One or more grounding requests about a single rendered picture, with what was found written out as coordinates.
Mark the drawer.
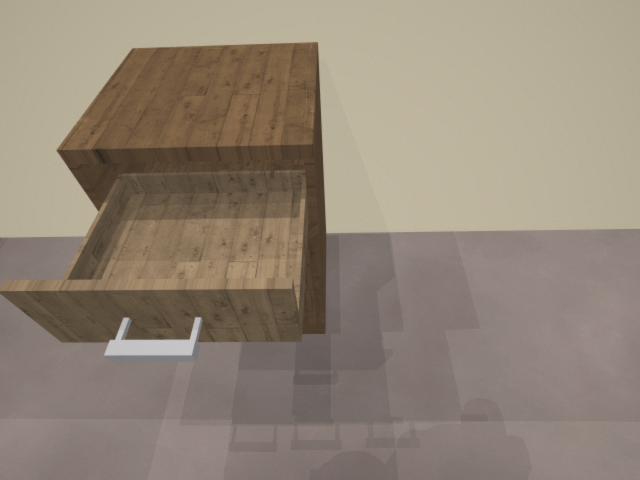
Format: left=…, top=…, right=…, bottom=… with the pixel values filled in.
left=0, top=170, right=308, bottom=343

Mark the cabinet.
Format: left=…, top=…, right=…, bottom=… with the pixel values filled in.
left=57, top=42, right=326, bottom=334

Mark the handle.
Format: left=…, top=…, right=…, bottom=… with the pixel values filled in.
left=104, top=317, right=203, bottom=362

